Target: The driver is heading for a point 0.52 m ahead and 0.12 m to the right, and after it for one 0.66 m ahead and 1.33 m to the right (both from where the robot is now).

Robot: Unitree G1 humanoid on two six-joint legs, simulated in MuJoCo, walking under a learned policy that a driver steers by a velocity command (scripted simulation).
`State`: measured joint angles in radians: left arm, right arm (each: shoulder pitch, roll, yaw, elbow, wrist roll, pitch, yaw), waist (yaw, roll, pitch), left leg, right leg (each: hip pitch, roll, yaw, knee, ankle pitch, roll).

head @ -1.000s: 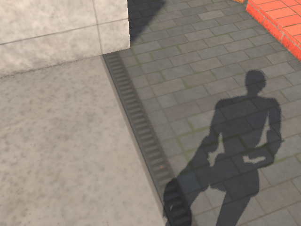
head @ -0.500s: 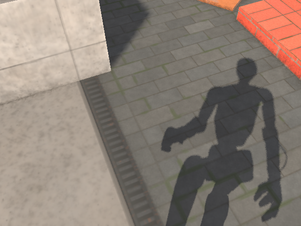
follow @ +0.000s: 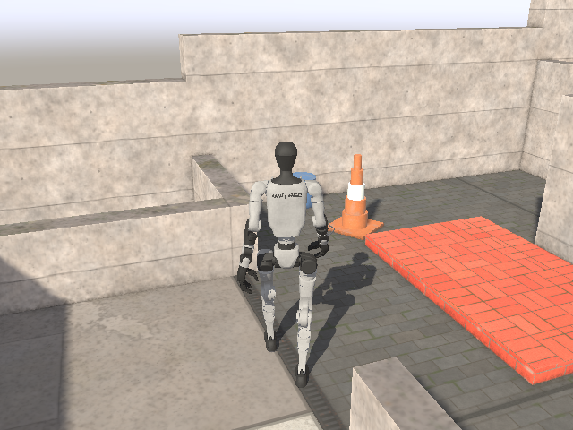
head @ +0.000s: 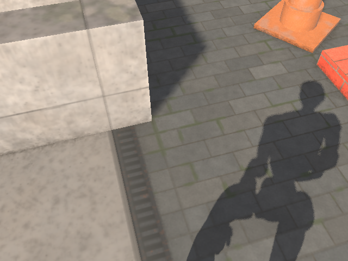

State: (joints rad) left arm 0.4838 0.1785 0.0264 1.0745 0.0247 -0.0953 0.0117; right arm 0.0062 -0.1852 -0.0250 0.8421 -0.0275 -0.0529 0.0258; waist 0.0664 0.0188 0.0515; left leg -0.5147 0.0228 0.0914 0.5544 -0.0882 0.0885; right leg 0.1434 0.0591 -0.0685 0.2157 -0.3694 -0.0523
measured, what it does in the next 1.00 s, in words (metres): walks ahead, turning right: left foot, then right foot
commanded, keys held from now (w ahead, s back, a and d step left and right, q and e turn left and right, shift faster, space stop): w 0.34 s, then w+e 0.66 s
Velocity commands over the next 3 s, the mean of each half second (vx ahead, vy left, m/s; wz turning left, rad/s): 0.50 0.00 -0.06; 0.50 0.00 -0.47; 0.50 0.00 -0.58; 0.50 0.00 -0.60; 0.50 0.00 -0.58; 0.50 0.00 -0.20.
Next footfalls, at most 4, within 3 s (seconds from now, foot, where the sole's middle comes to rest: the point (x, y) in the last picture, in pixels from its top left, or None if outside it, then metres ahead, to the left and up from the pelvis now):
0.04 left None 0.19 0.09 -0.77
0.60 right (216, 254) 0.49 -0.09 -0.77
1.16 left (198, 171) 0.84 -0.01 -0.77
1.68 right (274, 159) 0.93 -0.35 -0.77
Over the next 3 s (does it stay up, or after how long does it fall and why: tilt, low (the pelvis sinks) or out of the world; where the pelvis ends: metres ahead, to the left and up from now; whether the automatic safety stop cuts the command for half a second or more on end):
stays up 1.19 -0.78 0.01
